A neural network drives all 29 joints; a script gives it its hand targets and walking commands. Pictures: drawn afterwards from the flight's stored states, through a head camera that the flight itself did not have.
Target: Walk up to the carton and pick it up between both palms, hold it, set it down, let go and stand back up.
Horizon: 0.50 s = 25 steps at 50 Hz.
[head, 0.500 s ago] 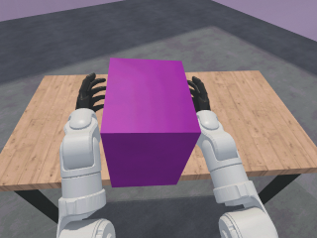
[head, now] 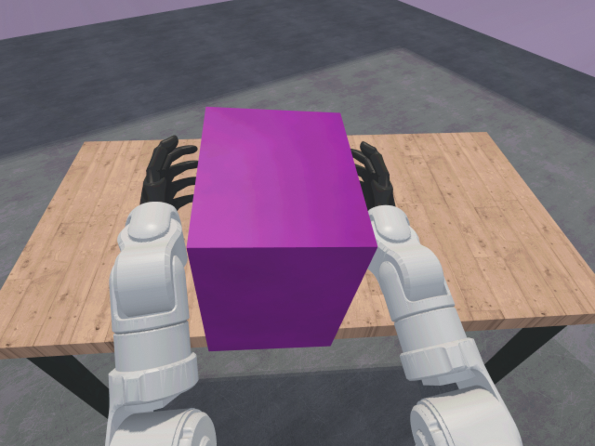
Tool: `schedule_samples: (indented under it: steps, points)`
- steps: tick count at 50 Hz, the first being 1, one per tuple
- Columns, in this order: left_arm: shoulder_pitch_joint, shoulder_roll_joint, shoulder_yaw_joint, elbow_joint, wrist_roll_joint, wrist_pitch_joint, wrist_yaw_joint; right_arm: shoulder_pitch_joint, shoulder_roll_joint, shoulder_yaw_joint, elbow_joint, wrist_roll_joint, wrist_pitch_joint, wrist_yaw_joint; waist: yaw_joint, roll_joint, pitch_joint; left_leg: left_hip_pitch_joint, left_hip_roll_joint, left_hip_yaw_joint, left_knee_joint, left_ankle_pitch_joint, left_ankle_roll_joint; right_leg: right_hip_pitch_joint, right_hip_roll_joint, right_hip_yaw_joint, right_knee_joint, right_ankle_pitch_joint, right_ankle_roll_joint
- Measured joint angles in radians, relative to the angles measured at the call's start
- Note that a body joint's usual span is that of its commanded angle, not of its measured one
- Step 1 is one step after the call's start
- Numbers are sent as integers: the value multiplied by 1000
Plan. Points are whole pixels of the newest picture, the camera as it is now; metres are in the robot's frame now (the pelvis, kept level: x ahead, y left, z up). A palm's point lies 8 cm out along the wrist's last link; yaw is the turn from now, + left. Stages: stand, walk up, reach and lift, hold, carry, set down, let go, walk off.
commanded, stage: hold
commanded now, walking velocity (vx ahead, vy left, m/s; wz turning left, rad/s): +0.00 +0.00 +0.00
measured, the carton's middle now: (272, 235) +0.35 +0.00 +0.12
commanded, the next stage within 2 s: none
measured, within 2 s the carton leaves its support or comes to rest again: neither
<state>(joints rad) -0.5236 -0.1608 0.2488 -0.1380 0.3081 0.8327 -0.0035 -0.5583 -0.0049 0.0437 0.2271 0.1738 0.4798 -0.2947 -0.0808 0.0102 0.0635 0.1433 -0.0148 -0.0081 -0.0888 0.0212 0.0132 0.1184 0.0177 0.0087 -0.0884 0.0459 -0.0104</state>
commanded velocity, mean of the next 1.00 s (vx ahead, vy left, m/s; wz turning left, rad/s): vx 0.00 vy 0.00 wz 0.00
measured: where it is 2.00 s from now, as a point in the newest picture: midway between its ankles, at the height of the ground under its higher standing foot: outside the picture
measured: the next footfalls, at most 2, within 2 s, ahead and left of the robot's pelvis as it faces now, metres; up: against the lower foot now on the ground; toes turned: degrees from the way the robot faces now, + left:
none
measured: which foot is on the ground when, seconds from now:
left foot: down 0.00-1.00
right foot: down 0.00-1.00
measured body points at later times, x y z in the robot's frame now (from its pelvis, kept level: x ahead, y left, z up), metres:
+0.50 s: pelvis +0.00 +0.00 +0.00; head -0.01 -0.01 +0.45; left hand +0.36 +0.12 +0.18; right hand +0.37 -0.14 +0.15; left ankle -0.01 +0.11 -0.76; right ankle +0.01 -0.11 -0.76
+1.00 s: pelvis +0.00 +0.00 +0.00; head -0.01 -0.01 +0.45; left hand +0.36 +0.13 +0.18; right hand +0.37 -0.14 +0.15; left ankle -0.01 +0.11 -0.76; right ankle +0.01 -0.11 -0.76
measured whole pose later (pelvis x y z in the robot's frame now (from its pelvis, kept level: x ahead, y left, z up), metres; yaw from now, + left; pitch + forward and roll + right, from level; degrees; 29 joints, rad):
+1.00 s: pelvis +0.00 +0.00 +0.00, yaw +0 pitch -4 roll +0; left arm -0.52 -0.16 0.26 -0.12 0.30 0.81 -0.01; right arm -0.56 0.00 0.04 0.24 0.17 0.46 -0.29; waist -0.07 0.01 0.06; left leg 0.13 -0.01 -0.01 -0.09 0.03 0.01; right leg 0.11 0.02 0.01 -0.09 0.05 -0.01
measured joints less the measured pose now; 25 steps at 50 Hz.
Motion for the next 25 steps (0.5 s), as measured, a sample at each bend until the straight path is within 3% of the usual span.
schedule_samples:
  steps: [25]
  points:
    - [-19, -4, 18, 41, 3, -27, -2, -19, 6, -15, 37, -19, -19, 11, 8, 4, -4, -11, 2, 2, 0, 7, -2, -11, 2, 2, 0, 7, -2]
